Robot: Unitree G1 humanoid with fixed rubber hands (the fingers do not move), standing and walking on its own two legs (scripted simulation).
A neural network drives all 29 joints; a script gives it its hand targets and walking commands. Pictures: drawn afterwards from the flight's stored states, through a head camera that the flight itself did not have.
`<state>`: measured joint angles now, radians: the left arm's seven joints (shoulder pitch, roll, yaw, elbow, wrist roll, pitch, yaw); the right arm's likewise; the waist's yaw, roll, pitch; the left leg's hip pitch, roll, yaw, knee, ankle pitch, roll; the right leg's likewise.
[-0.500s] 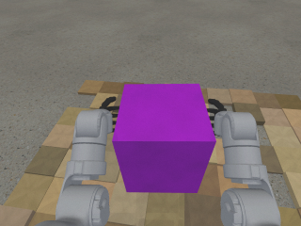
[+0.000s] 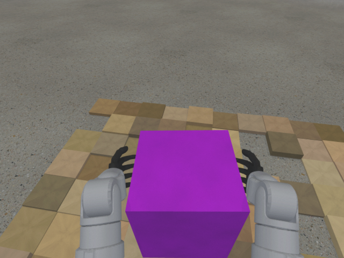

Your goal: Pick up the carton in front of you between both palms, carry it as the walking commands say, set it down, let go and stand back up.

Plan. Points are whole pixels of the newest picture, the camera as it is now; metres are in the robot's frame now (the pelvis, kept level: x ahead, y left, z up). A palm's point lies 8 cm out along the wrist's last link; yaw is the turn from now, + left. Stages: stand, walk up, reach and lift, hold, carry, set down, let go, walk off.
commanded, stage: carry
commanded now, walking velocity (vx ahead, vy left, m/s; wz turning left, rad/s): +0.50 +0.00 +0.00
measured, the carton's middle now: (184, 195) +0.27 +0.00 +0.01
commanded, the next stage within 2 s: none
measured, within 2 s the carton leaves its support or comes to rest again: neither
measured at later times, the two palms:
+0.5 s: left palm (144, 97) +0.50 +0.13 +0.14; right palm (249, 104) +0.50 -0.17 +0.13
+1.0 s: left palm (161, 49) +0.85 +0.11 +0.14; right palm (234, 52) +0.86 -0.19 +0.13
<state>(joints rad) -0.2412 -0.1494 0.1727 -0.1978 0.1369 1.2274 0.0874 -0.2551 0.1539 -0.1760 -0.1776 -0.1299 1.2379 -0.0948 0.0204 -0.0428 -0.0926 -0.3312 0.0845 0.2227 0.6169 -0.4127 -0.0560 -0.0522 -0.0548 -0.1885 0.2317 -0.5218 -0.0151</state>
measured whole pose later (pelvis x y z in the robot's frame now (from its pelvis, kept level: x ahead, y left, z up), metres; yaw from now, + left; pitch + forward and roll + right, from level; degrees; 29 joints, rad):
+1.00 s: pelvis +0.47 -0.04 -0.02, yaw -1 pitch +5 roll -1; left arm -0.88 -0.02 0.31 0.15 0.08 1.29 0.13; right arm -0.90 -0.02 -0.30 0.15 -0.07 1.33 -0.14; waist 0.05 0.03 0.01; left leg -0.60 0.03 0.14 0.53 0.03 0.06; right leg -0.07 0.01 -0.19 0.43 -0.44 -0.03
